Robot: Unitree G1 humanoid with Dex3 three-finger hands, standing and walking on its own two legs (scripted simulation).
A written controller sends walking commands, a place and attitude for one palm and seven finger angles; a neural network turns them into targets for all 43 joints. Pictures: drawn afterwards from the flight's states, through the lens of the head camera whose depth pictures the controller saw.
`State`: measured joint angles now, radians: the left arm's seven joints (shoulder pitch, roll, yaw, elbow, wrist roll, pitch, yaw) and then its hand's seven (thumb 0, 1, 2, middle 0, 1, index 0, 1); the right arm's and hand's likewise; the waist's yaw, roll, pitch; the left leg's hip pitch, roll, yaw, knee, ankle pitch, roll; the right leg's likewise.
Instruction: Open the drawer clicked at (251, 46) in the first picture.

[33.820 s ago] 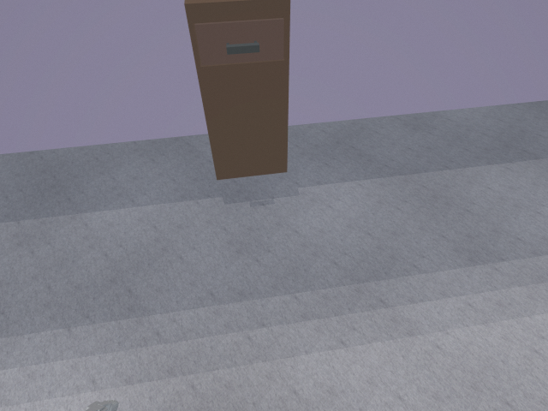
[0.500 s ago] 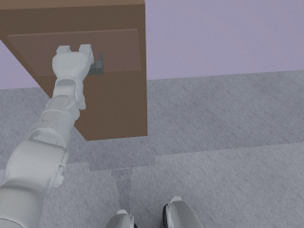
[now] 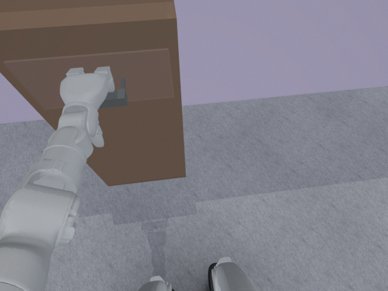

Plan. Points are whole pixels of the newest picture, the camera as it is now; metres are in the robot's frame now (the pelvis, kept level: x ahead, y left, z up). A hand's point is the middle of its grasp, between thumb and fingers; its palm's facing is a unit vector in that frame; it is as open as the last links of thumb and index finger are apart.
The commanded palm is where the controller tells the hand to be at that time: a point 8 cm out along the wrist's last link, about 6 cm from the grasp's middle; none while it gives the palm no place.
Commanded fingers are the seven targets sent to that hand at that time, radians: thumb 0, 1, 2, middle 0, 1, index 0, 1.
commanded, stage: lift the hand off the handle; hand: left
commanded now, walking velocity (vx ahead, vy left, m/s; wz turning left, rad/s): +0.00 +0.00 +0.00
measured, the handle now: (99, 92) +0.58 +0.18 +0.01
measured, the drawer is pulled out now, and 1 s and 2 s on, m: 0.00 0.00 0.00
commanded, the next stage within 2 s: draw the hand back to the body in 0.94 s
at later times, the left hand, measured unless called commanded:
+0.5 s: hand (87, 80) +0.53 +0.17 +0.09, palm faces -0.02 -0.05 -1.00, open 13.8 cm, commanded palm +0.50 +0.17 +0.16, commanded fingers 0.00 -0.50 0.30 -0.30 -1.20 -0.30 -1.20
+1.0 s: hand (77, 64) +0.51 +0.17 +0.15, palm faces -0.05 -0.01 -1.00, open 13.8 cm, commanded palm +0.49 +0.17 +0.21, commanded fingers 0.00 -0.50 0.30 -0.30 -1.20 -0.30 -1.20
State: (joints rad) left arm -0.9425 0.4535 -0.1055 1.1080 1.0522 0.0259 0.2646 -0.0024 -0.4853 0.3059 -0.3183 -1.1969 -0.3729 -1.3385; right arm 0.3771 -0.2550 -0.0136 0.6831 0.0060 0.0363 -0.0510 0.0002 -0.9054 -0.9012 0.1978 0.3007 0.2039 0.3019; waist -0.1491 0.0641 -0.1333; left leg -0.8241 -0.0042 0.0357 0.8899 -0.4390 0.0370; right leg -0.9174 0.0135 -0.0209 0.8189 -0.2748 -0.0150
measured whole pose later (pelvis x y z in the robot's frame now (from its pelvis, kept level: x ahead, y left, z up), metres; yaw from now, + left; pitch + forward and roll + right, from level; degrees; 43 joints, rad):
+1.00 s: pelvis +0.06 +0.00 +0.04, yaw +2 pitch +10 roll +0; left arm -0.84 0.36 -0.23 0.80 0.99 0.12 0.04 0.00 -0.49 0.31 -0.32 -1.20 -0.32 -1.20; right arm 0.22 -0.26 -0.02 0.67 0.03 0.16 -0.04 0.00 -0.91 -0.90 0.20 0.30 0.20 0.30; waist -0.02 0.08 -0.11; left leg -0.34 -0.02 0.00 0.52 -0.36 0.03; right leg -0.46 0.01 -0.04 0.53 -0.26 -0.02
